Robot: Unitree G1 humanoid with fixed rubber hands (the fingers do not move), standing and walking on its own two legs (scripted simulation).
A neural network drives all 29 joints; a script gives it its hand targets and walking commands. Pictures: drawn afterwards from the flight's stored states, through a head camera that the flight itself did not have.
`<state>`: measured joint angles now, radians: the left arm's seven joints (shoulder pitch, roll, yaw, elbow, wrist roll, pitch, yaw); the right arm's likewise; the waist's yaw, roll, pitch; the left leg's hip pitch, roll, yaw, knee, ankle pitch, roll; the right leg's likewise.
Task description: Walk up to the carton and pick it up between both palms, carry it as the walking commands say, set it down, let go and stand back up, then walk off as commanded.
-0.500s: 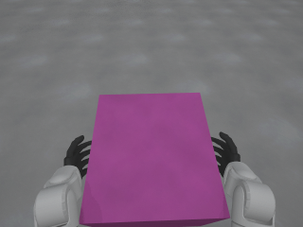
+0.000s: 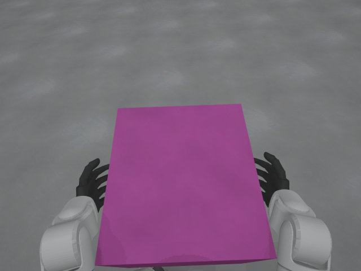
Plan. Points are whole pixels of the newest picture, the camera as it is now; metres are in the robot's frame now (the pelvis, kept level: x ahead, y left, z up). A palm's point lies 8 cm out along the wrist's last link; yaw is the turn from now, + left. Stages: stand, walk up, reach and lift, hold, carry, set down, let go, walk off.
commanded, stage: carry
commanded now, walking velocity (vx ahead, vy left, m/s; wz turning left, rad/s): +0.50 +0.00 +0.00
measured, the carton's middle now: (182, 189) +0.29 +0.00 +0.02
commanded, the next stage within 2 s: none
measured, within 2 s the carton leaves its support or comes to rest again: neither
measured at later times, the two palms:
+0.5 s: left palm (112, 102) +0.52 +0.19 +0.09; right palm (232, 81) +0.61 -0.15 +0.08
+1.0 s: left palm (93, 66) +0.75 +0.31 +0.07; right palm (181, 41) +0.92 +0.00 +0.06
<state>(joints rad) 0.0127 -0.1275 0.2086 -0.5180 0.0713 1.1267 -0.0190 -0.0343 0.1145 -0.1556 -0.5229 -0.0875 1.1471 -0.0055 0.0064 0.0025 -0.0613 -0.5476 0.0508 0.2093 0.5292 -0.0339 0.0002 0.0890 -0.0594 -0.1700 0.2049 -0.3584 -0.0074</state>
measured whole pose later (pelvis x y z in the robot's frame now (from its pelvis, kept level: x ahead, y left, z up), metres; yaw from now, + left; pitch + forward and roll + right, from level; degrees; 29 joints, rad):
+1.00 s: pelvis +0.62 +0.05 -0.02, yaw +26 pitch +1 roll +2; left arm 0.04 -0.12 0.22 -0.51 0.09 1.14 -0.03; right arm -0.06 0.12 -0.13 -0.48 -0.10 1.19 -0.01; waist -0.02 0.02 -0.05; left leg -0.41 -0.05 0.25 0.50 -0.15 0.15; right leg 0.07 -0.21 -0.39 0.63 -0.45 0.10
